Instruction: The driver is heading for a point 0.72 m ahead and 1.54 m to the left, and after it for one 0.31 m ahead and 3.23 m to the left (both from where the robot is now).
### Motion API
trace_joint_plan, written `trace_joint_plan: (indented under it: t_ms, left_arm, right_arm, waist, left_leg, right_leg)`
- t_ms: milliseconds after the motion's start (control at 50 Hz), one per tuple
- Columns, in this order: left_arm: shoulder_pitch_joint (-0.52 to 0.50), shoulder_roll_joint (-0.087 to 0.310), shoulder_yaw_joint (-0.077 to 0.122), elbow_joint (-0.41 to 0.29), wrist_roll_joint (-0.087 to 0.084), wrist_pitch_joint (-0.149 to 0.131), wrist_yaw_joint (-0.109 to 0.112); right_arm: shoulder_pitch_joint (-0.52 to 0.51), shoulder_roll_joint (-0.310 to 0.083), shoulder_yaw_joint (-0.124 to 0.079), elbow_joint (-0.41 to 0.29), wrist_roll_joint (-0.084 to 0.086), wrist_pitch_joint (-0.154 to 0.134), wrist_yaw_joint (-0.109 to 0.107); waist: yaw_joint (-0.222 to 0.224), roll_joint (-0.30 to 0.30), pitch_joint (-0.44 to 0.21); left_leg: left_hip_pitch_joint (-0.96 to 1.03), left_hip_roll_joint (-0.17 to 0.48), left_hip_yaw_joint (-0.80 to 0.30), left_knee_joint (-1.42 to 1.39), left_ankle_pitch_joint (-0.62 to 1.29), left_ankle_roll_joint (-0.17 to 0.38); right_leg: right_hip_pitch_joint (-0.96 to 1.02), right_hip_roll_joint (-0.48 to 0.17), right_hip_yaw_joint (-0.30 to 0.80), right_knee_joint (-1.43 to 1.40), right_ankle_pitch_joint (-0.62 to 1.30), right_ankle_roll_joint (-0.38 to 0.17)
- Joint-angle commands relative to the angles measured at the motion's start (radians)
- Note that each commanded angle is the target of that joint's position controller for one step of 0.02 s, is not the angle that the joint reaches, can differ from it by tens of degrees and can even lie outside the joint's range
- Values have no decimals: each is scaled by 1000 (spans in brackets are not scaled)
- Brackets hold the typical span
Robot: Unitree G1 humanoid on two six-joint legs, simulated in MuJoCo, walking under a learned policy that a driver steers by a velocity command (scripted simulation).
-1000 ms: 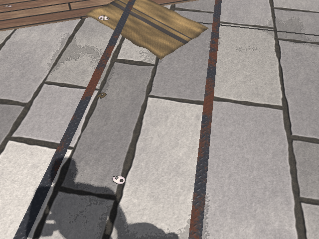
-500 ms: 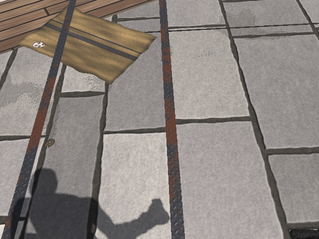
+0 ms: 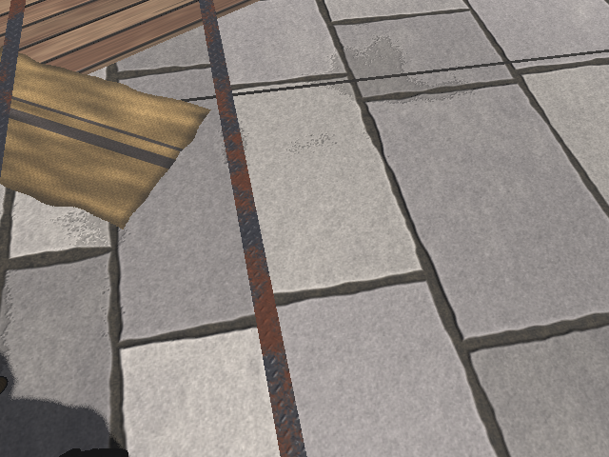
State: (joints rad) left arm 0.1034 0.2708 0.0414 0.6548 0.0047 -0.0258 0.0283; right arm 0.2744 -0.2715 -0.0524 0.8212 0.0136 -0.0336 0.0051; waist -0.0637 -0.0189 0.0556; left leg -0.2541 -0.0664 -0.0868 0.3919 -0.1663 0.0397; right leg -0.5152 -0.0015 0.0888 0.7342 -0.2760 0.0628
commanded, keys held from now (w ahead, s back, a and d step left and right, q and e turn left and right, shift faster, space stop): q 1.00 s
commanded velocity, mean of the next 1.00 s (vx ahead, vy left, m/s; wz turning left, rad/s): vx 0.04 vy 0.00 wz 0.53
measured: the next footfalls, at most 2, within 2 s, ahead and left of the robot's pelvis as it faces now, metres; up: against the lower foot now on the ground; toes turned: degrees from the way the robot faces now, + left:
right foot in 0.12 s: +0.14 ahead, -0.13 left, +0.00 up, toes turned +9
left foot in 0.52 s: +0.07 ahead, +0.13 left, +0.00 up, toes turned +20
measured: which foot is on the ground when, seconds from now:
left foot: down 0.00-0.12, up 0.14-0.50, down 0.52-1.00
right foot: up 0.00-0.10, down 0.12-0.52, up 0.54-1.00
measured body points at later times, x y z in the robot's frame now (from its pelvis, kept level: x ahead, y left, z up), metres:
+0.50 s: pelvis +0.06 +0.00 -0.01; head +0.09 +0.02 +0.44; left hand +0.11 +0.32 -0.12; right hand +0.29 -0.22 -0.10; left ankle +0.03 +0.12 -0.73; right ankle +0.11 -0.13 -0.74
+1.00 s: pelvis +0.07 +0.01 -0.01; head +0.09 +0.03 +0.44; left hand +0.05 +0.34 -0.10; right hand +0.36 -0.14 -0.10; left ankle +0.03 +0.11 -0.74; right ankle +0.15 -0.09 -0.74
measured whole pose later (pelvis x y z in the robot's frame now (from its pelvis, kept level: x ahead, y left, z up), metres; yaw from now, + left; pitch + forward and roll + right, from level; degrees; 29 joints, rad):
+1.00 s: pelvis +0.07 +0.01 -0.01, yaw +35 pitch +2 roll -1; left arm 0.11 0.30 0.08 0.72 -0.01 -0.02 0.01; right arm 0.17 -0.32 -0.07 0.62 0.02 0.06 -0.02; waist -0.02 0.02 0.04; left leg -0.32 -0.12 -0.24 0.53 -0.22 0.03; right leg -0.29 0.05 0.09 0.52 -0.28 0.05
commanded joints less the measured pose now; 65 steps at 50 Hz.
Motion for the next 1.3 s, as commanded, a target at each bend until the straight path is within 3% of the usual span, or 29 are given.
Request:
trace_joint_plan:
  t_ms: [20, 100, 120, 140, 160, 180, 200, 260, 340, 420, 460, 500, 520, 540, 560, 580, 620, 680, 780, 920, 980, 1000, 1020, 1040, 1060, 1080, 1120, 1220, 1300]
  left_arm:
    - [33, 86, 29, -52, -5, 9, 5]
    - [60, 111, 46, -50, -2, -14, -3]
    - [97, 169, 59, -54, 14, -16, 5]
    - [78, 222, 70, -67, 31, -1, 12]
    - [114, 189, 68, -51, 35, 5, 5]
    - [86, 139, 53, -59, 27, 1, 3]
    - [35, 110, 45, -60, 20, 1, 2]
    - [-20, 118, 45, -53, 15, 7, 3]
    - [1, 143, 59, -30, 14, 19, 15]
    - [9, 188, 75, -12, 0, 26, 6]
    - [5, 200, 79, -2, -15, 25, 1]
    - [13, 185, 77, 17, -33, 25, 1]
    - [71, 148, 69, 41, -20, 23, -4]
    - [81, 81, 45, 1, 39, 23, -11]
    - [-26, 120, 56, -31, 25, 19, -1]
    - [-53, 150, 66, -31, 0, 23, 6]
    - [-14, 155, 76, 3, 2, 34, 23]
    - [28, 143, 77, 12, 2, 32, 21]
    - [-17, 113, 63, 0, -3, 24, 12]
    - [-15, 126, 65, -6, -16, 0, -14]
    - [45, 125, 71, 10, -17, -13, -25]
    - [73, 144, 78, 19, -11, -14, -24]
    - [107, 199, 89, 15, 4, -9, -18]
    - [102, 265, 100, 25, 28, 0, -19]
    - [71, 216, 89, 1, 30, -7, -18]
    - [40, 169, 75, -8, 18, -11, -10]
    - [27, 149, 65, -9, -11, -15, 7]
    - [150, 164, 64, 11, 1, -28, 12]
    - [165, 200, 75, 22, -4, -38, -3]
  right_arm:
    - [-60, -199, -55, -81, 16, 10, -19]
    - [-95, -161, -48, -105, 20, 36, -35]
    - [-69, -112, -33, -117, 3, 36, -35]
    - [26, -61, -18, -123, -6, 31, -33]
    - [32, -133, -35, -124, -5, 28, -33]
    - [27, -193, -57, -110, 3, 35, -34]
    - [26, -197, -66, -95, 7, 51, -38]
    - [3, -145, -59, -113, 7, 86, -41]
    - [-74, -102, -39, -174, 6, 84, -22]
    - [-100, -122, -41, -209, 4, 87, 1]
    - [-90, -132, -47, -216, 5, 92, 11]
    - [-32, -140, -58, -198, 1, 93, 14]
    - [-2, -187, -74, -195, -2, 92, 4]
    - [9, -318, -100, -224, -8, 89, -17]
    - [19, -303, -90, -243, -44, 69, -6]
    - [-6, -274, -82, -237, -49, 50, -1]
    - [-102, -211, -65, -241, -12, 41, -11]
    - [-123, -189, -51, -251, -10, 50, -27]
    - [-97, -211, -60, -249, -6, 57, -42]
    - [-123, -225, -69, -264, -1, 72, -28]
    - [-160, -215, -68, -273, 15, 81, -30]
    - [-157, -198, -63, -275, 20, 82, -34]
    - [-110, -145, -48, -273, 9, 82, -33]
    - [-93, -150, -52, -296, 17, 73, -33]
    - [-91, -224, -73, -284, -1, 62, -35]
    - [-93, -247, -84, -269, 3, 60, -30]
    - [-83, -210, -79, -251, -7, 65, -25]
    - [-172, -133, -50, -291, 8, 38, -2]
    - [-193, -103, -34, -311, 7, 24, 16]
  waist:
    - [52, 143, -160]
    - [97, 136, -134]
    - [88, 38, -186]
    - [33, -200, -207]
    - [63, -236, -224]
    - [61, -147, -187]
    - [44, -104, -157]
    - [36, -116, -106]
    - [70, -140, -139]
    - [82, -152, -157]
    - [69, -152, -147]
    - [35, -122, -145]
    - [39, -3, -146]
    - [74, 342, -149]
    - [-11, 277, -187]
    - [-2, 185, -161]
    - [48, 127, -126]
    - [74, 154, -150]
    - [48, 157, -145]
    - [40, 183, -135]
    - [83, 177, -148]
    - [92, 154, -156]
    - [76, -8, -207]
    - [48, -263, -138]
    - [63, -194, -98]
    - [55, -149, -73]
    - [64, -140, -37]
    - [142, -120, -17]
    - [146, -117, -4]
  left_leg:
    - [32, 222, -219, -42, 417, 163]
    - [-15, 155, -292, 56, 156, 86]
    - [-101, 107, -243, 189, -34, 37]
    - [-278, -29, -82, 388, -441, -24]
    - [-346, -2, -18, 602, -533, -68]
    - [-361, 33, -31, 724, -472, -90]
    - [-370, 50, -27, 770, -408, -109]
    - [-332, 69, 21, 766, -284, -148]
    - [-273, 101, 63, 566, -222, -150]
    - [-157, 101, 112, 397, -194, -112]
    - [-107, 94, 131, 289, -158, -80]
    - [35, 57, 151, 96, -12, -24]
    - [160, 105, 48, 11, 168, 20]
    - [309, 390, -336, 1, 560, 165]
    - [228, 467, -436, -34, 552, 322]
    - [191, 409, -360, -52, 444, 296]
    - [161, 312, -260, -46, 308, 193]
    - [119, 263, -224, -48, 336, 184]
    - [149, 244, -282, -37, 215, 183]
    - [92, 225, -428, -9, 195, 186]
    - [79, 181, -451, 44, 223, 143]
    - [23, 143, -426, 81, 136, 101]
    - [-108, 61, -318, 241, -192, 44]
    - [-337, -95, -103, 417, -458, -9]
    - [-399, 1, -99, 610, -413, -40]
    - [-415, 32, -84, 665, -326, -46]
    - [-487, 54, -51, 738, -216, -82]
    - [-544, 103, 26, 665, -104, -114]
    - [-468, 138, 58, 491, -55, -105]
  right_leg:
    - [155, 41, -15, -78, 61, 2]
    - [325, 6, 4, -368, 229, -49]
    - [458, -161, 116, -362, 359, -111]
    - [561, -361, 317, -353, 617, -255]
    - [525, -449, 431, -385, 615, -365]
    - [491, -394, 354, -386, 562, -352]
    - [457, -327, 251, -380, 512, -304]
    - [350, -249, 86, -408, 491, -274]
    - [389, -263, 11, -412, 485, -295]
    - [387, -301, -21, -396, 469, -292]
    - [388, -312, -30, -363, 428, -267]
    - [325, -275, -86, -265, 316, -191]
    - [214, -219, -163, -126, 165, -108]
    - [-79, -69, -253, 203, -336, 9]
    - [-160, 0, -84, 388, -430, 19]
    - [-167, -21, -36, 450, -358, 5]
    - [-170, -43, -14, 416, -204, -3]
    - [-92, -10, -20, 413, -96, 16]
    - [-61, 11, 0, 165, -57, 33]
    - [101, 49, 15, -65, -101, 10]
    - [237, 52, -3, -301, 27, -19]
    - [338, 6, 11, -389, 143, -40]
    - [484, -182, 175, -425, 146, -114]
    - [481, -342, 419, -482, 118, -273]
    - [429, -394, 455, -510, -52, -325]
    - [408, -341, 378, -523, -194, -288]
    - [446, -270, 274, -533, -232, -230]
    - [504, -256, 127, -582, -159, -235]
    - [480, -278, 26, -595, -58, -240]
